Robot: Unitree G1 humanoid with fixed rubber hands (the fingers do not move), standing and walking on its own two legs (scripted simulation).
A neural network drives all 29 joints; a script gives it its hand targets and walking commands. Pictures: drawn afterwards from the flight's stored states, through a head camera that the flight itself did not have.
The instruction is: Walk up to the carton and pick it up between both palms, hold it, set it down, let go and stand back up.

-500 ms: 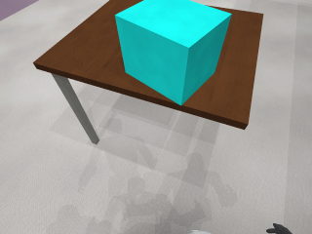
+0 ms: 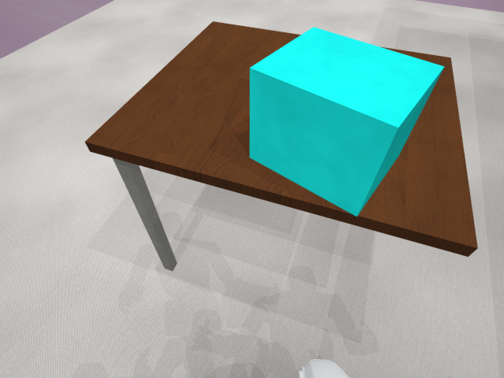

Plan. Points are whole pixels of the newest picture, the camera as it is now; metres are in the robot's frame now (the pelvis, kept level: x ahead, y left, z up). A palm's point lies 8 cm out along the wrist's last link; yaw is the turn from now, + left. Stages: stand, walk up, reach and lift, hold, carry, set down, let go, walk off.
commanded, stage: walk up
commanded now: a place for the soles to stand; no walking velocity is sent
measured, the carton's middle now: (334, 118) +0.59 -0.17 +0.08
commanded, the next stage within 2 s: none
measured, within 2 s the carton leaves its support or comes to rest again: neither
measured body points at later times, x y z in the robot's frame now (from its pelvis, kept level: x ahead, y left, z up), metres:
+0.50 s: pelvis +0.11 -0.03 -0.01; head +0.10 -0.07 +0.44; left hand +0.17 +0.29 -0.08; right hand +0.20 -0.35 -0.12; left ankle +0.11 +0.10 -0.67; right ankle +0.14 -0.14 -0.73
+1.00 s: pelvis +0.16 +0.07 +0.00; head +0.20 +0.09 +0.45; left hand +0.28 +0.37 -0.12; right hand +0.21 -0.26 -0.08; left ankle +0.23 +0.12 -0.73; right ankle +0.16 -0.12 -0.66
